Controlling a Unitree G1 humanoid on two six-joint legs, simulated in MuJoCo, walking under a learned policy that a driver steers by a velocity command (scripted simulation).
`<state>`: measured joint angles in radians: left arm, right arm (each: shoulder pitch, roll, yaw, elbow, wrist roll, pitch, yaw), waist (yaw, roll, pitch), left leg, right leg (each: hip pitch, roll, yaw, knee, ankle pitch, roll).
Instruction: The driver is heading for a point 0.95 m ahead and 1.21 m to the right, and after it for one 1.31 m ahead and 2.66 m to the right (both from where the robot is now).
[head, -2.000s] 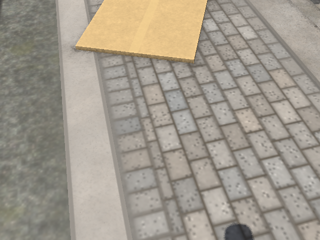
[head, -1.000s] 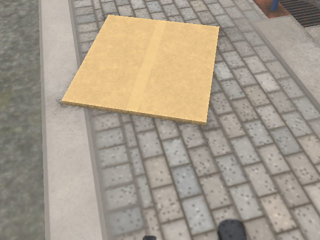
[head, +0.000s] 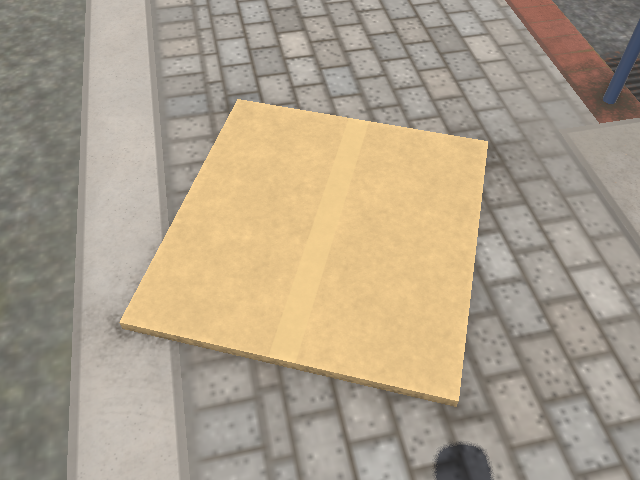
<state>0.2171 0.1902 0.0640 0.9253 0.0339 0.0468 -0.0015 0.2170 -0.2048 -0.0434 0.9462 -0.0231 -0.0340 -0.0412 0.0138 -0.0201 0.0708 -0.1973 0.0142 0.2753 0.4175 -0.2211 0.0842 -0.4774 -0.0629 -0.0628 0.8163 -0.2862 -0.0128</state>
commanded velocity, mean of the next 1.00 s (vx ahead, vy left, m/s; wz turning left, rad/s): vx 0.07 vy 0.00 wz -0.57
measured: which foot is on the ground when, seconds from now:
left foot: down 0.00-0.12, up 0.14-0.62, down 0.64-1.00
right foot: up 0.00-0.10, down 0.12-0.66, up 0.68-1.00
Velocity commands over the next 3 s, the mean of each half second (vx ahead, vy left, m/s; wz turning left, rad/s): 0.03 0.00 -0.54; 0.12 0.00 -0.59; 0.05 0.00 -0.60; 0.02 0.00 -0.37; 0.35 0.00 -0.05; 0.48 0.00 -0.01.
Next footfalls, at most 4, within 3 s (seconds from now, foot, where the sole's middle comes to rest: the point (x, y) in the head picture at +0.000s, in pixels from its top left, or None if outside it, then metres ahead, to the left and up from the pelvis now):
0.12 right None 0.06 -0.12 -0.78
0.64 left None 0.09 0.08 -0.78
1.12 right None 0.06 -0.18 -0.78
1.72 left None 0.22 -0.09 -0.78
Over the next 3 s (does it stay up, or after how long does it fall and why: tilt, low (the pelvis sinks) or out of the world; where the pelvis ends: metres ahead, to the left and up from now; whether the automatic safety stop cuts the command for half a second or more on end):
stays up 0.35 -0.46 -0.01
